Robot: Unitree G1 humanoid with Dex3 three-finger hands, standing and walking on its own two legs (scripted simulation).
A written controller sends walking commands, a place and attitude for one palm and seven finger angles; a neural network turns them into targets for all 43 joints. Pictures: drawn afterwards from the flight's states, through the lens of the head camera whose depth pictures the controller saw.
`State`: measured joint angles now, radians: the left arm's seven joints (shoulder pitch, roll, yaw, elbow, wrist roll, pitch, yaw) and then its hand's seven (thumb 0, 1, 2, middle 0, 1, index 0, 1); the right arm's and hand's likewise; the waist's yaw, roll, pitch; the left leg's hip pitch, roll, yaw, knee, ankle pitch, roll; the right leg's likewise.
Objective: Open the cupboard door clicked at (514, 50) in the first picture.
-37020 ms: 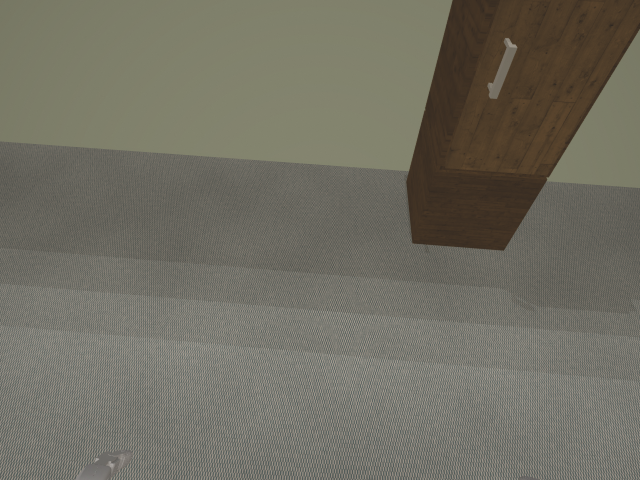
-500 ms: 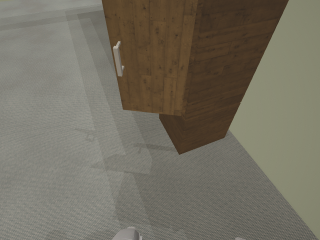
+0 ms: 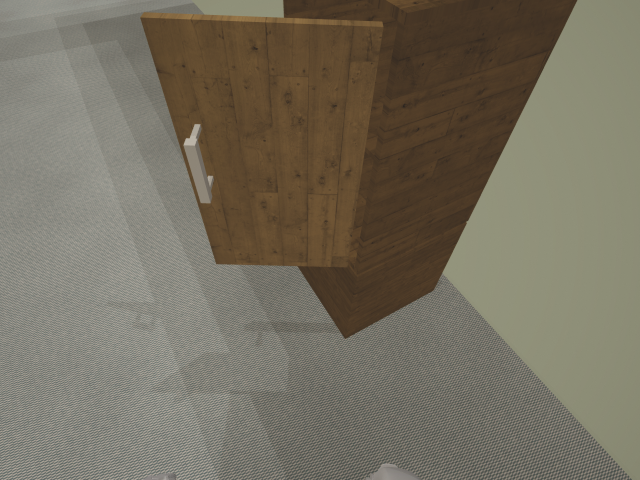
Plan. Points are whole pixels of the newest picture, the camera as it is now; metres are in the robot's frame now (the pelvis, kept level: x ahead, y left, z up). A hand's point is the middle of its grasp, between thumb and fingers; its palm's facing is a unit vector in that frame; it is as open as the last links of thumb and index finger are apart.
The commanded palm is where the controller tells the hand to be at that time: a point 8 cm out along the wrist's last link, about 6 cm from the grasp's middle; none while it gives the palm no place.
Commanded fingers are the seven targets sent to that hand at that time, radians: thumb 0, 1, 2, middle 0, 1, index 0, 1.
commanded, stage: come to a stop and stand still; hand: left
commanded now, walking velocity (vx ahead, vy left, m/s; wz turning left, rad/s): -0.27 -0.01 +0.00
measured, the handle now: (201, 165) +0.62 +0.24 +0.00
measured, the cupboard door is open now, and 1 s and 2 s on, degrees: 59 59 59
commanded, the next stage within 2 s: look again from close up in 1.02 s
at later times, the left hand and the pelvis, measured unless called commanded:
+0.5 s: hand out of the picture +0.08 +0.21 -0.19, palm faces +0.07 -0.98 -0.20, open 7.3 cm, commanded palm none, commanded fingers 0.00 0.90 0.90 -0.20 -0.30 -0.20 -0.30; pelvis +0.02 +0.02 -0.01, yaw +0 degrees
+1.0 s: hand out of the picture +0.00 +0.16 -0.18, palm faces +0.00 -0.99 -0.14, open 7.3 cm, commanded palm none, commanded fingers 0.00 0.90 0.90 -0.20 -0.30 -0.20 -0.30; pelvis +0.00 +0.01 +0.00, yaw +0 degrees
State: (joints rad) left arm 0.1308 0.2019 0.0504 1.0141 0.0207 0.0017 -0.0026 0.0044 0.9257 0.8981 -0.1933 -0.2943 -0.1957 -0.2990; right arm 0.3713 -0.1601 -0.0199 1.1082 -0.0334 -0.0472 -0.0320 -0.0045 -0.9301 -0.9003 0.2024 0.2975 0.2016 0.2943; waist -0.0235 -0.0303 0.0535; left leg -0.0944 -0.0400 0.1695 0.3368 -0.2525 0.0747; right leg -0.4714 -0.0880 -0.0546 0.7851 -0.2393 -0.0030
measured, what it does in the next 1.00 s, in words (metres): steps on the spot: right foot, then left foot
